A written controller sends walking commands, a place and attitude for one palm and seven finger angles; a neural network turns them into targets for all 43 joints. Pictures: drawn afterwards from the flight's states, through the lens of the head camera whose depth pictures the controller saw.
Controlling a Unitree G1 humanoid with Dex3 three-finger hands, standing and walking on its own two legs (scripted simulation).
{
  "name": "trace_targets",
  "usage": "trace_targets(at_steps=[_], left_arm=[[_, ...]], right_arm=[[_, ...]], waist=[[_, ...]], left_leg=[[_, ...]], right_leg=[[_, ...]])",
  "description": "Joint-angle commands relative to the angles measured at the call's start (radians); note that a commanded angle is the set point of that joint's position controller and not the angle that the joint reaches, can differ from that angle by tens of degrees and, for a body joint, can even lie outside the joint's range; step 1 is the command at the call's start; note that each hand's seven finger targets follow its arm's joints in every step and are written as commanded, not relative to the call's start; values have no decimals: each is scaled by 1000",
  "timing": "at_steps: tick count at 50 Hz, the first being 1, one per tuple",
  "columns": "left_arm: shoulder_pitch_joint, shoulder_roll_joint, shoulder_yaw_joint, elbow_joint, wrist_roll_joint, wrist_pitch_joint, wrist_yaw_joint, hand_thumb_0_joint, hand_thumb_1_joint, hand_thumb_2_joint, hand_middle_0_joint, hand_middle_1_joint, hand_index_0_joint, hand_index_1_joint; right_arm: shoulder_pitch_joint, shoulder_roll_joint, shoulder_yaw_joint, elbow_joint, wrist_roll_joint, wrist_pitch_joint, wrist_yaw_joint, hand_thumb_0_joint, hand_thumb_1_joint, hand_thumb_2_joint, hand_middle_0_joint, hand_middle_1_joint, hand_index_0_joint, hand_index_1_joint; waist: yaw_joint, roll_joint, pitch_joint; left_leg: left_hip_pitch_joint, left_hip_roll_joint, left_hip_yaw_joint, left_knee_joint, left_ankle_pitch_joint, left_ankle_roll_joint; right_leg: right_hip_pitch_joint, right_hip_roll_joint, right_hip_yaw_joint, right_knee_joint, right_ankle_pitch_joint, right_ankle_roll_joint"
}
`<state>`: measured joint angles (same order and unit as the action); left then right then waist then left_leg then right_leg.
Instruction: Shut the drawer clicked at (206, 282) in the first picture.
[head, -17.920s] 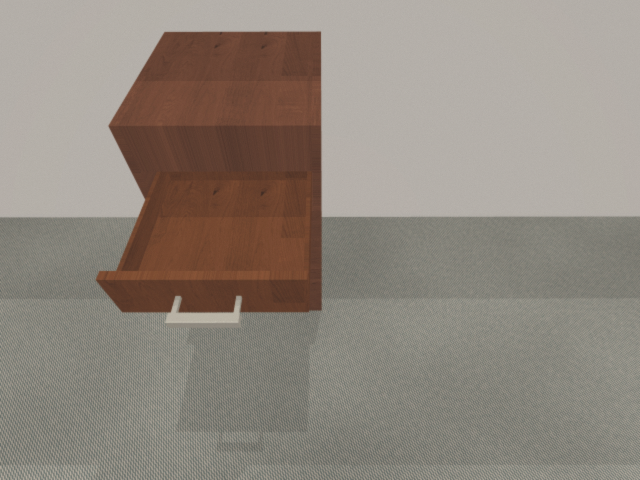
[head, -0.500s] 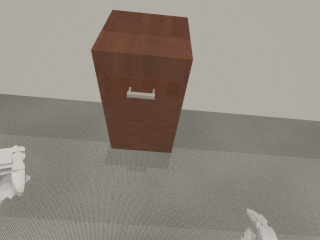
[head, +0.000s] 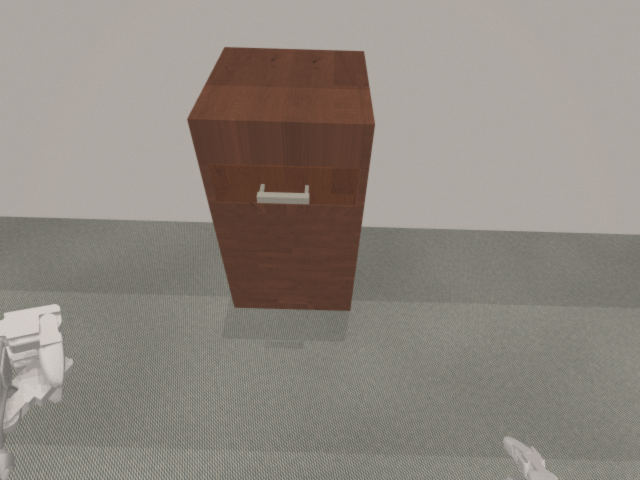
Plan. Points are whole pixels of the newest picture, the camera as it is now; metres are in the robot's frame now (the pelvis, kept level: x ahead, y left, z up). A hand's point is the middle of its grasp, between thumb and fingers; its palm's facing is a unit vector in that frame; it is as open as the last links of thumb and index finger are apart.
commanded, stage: stop stepping back and stand still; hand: left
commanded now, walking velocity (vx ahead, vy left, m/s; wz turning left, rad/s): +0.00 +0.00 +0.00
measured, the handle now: (284, 193) +0.83 +0.13 -0.17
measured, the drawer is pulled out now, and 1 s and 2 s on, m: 0.00 0.00 0.00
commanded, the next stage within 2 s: let the arm hang, fingers relaxed in 0.60 s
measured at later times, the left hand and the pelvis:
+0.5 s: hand (80, 317) +0.23 +0.24 +0.17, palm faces +0.30 -0.82 -0.48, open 3.2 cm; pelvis +0.03 +0.01 +0.01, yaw -2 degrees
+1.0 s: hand out of the picture +0.07 +0.21 -0.16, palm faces -0.01 -0.97 -0.23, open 3.1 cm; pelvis +0.00 +0.02 +0.00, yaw +0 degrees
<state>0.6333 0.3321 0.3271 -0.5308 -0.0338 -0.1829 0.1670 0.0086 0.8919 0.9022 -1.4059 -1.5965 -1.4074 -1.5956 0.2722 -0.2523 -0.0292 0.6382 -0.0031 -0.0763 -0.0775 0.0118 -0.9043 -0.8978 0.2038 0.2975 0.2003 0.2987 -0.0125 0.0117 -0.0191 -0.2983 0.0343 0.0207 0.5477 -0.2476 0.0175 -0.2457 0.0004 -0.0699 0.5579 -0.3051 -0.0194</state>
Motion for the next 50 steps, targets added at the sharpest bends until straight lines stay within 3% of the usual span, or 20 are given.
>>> trace_targets(at_steps=[1, 2, 4, 8, 10, 12, 16, 21, 26, 30, 34, 35, 36, 37, 38, 41, 42, 43, 47, 50], left_arm=[[-85, 224, 139, -324, 10, -94, 17, 0, 900, 900, -1400, -1600, -1400, -1600], [-65, 218, 148, -294, 17, -90, 17, 0, 900, 900, -1400, -1600, -1400, -1600], [-72, 226, 165, -310, 19, -92, 18, 0, 900, 900, -1400, -1600, -1400, -1600], [-8, 186, 144, -206, -4, -95, 10, 0, 900, 900, -1400, -1600, -1400, -1600], [15, 180, 139, -173, -14, -88, 6, 0, 900, 900, -1400, -1600, -1400, -1600], [18, 187, 145, -179, -17, -87, 4, 0, 900, 900, -1400, -1600, -1400, -1600], [26, 210, 159, -240, -16, -89, -2, 0, 900, 900, -1400, -1600, -1400, -1600], [29, 214, 160, -291, -14, -91, -1, 0, 900, 900, -1400, -1600, -1400, -1600], [60, 198, 160, -259, -19, -85, -1, 0, 900, 900, -1400, -1600, -1400, -1600], [55, 196, 159, -232, -22, -82, -1, 0, 900, 900, -1400, -1600, -1400, -1600], [32, 202, 155, -241, -22, -80, -1, 0, 900, 900, -1400, -1600, -1400, -1600], [-130, 92, -234, 607, 85, 63, -149, 0, 900, 900, -1400, -1600, -1400, -1600], [-125, 56, -205, 642, 66, 134, -164, 0, 900, 900, -1360, -1557, -1360, -1557], [-127, 35, -215, 642, 67, 155, -166, 0, 900, 900, -1320, -1513, -1320, -1513], [-158, 20, -222, 684, 67, 157, -168, 0, 900, 900, -1280, -1470, -1280, -1470], [-261, 40, -238, 836, 72, 166, -168, 0, 900, 900, -1160, -1340, -1160, -1340], [-292, 44, -243, 902, 71, 169, -166, 0, 900, 900, -1120, -1297, -1120, -1297], [-318, 47, -248, 965, 70, 173, -162, 0, 900, 900, -1080, -1253, -1080, -1253], [-322, 22, -277, 1188, 55, 191, -149, 0, 900, 900, -920, -1080, -920, -1080], [-308, 12, -283, 1319, 50, 187, -145, 0, 900, 900, -800, -950, -800, -950]], right_arm=[[-146, -84, -14, -178, 8, -88, -10, 0, -900, -900, 200, 300, 200, 300], [-145, -70, -7, -174, 8, -89, -12, 0, -900, -900, 200, 300, 200, 300], [-144, -69, -9, -180, 8, -95, -8, 0, -900, -900, 200, 300, 200, 300], [-123, -63, -23, -169, 11, -88, 12, 0, -900, -900, 200, 300, 200, 300], [-125, -59, -22, -170, 15, -76, 18, 0, -900, -900, 200, 300, 200, 300], [-133, -60, -20, -174, 13, -64, 19, 0, -900, -900, 200, 300, 200, 300], [-155, -59, -14, -193, 12, -50, 11, 0, -900, -900, 200, 300, 200, 300], [-152, -56, -11, -204, 13, -51, 7, 0, -900, -900, 200, 300, 200, 300], [-150, -57, -16, -204, 14, -44, 10, 0, -900, -900, 200, 300, 200, 300], [-160, -57, -17, -205, 15, -37, 6, 0, -900, -900, 200, 300, 200, 300], [-172, -62, -17, -211, 14, -36, 1, 0, -900, -900, 200, 300, 200, 300], [-211, -252, -69, 40, 15, -88, 98, 0, -900, -900, 200, 300, 200, 300], [-121, -172, -64, 33, 20, -24, 99, 0, -900, -900, 200, 300, 200, 300], [-105, -154, -54, 17, 15, -7, 96, 0, -900, -900, 200, 300, 200, 300], [-106, -138, -42, 25, 3, 2, 95, 0, -900, -900, 200, 300, 200, 300], [-112, -138, -25, 32, -17, 26, 86, 0, -900, -900, 200, 300, 200, 300], [-115, -142, -26, 46, -21, 34, 83, 0, -900, -900, 200, 300, 200, 300], [-111, -145, -25, 61, -24, 42, 79, 0, -900, -900, 200, 300, 200, 300], [-103, -103, -2, 148, -24, 64, 72, 0, -900, -900, 200, 300, 200, 300], [-73, -74, 2, 208, -18, 72, 65, 0, -900, -900, 200, 300, 200, 300]], waist=[[10, 165, 14], [10, 163, 37], [13, 144, 46], [1, -56, -25], [-5, -84, -35], [-4, -85, -55], [9, 28, -82], [12, 54, -112], [9, 47, -106], [8, 19, -83], [9, 35, -60], [-20, 30, 8], [-5, 4, -80], [-11, 21, -60], [0, 0, -72], [8, -203, -51], [7, -232, -43], [4, -229, -45], [19, 46, -9], [19, 115, 8]], left_leg=[[-18, 177, -267, -275, -200, 97], [-75, 159, -239, -296, -253, 87], [-100, 119, -167, -252, -195, 63], [4, 18, -17, -9, 52, 10], [14, 11, -7, 15, 82, -1], [50, 19, -11, -37, 144, 3], [130, 67, -49, -106, 367, 21], [162, 73, -45, -107, 430, 19], [148, 62, -28, -103, 394, 7], [126, 57, -33, -126, 306, 4], [102, 54, -43, -156, 229, 7], [14, 70, -54, 17, 343, 17], [73, 70, -38, 13, 314, 10], [67, 75, -46, 9, 236, 14], [11, 88, -82, -11, 145, 36], [-28, 69, -112, -21, 148, 51], [-7, 58, -104, -16, 162, 48], [17, 52, -101, -21, 194, 46], [20, 58, -104, -113, 189, 41], [25, 57, -104, -146, 94, 33]], right_leg=[[-12, -13, 67, 4, -39, 33], [26, -15, 65, -10, -37, 27], [72, -21, 69, -61, 11, 22], [62, -126, 223, -201, 172, -22], [71, -157, 237, -208, 261, -36], [95, -134, 177, -176, 336, -21], [101, -56, 85, -101, 378, 18], [126, -45, 78, -94, 422, 20], [137, -50, 89, -120, 442, 17], [124, -52, 94, -146, 385, 19], [116, -48, 91, -168, 307, 21], [-23, -130, 52, -10, 419, -4], [-32, -123, 108, -44, 334, -7], [-62, -119, 90, -52, 233, 0], [-60, -112, 78, -37, 151, -2], [-10, -105, 95, -57, 180, -15], [-15, -116, 106, -68, 206, -24], [-9, -118, 110, -70, 232, -29], [29, -89, 103, -93, 118, -12], [46, -88, 99, -145, 69, -17]])
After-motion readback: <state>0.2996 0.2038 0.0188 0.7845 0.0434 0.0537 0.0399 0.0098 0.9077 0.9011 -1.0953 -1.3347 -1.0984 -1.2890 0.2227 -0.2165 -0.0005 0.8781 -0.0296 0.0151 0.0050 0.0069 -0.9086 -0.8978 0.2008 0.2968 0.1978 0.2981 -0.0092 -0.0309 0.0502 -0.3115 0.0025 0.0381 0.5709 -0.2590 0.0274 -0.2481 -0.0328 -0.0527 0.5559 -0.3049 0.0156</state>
